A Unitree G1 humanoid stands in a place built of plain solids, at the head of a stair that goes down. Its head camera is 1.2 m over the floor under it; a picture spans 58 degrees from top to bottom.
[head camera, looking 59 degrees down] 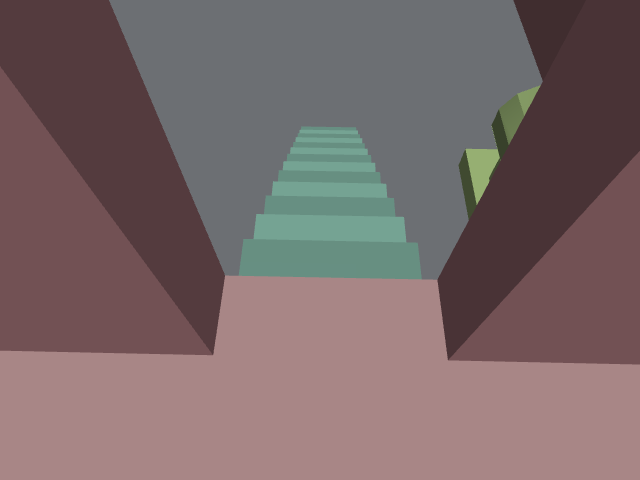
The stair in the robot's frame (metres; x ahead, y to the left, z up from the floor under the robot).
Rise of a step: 0.19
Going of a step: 0.25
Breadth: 0.65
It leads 1 degrees to the right of straight ahead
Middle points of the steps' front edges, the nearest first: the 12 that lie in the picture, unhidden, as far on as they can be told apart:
0.59 -0.03 0.00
0.83 -0.04 -0.19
1.07 -0.04 -0.38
1.32 -0.05 -0.57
1.56 -0.05 -0.76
1.81 -0.06 -0.95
2.06 -0.07 -1.15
2.30 -0.07 -1.34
2.55 -0.08 -1.53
2.79 -0.08 -1.72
3.04 -0.09 -1.92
3.28 -0.09 -2.11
